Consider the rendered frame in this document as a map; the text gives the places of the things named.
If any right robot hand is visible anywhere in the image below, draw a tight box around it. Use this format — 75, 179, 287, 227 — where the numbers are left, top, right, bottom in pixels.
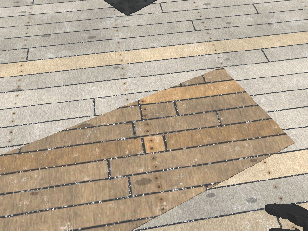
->
265, 202, 308, 231

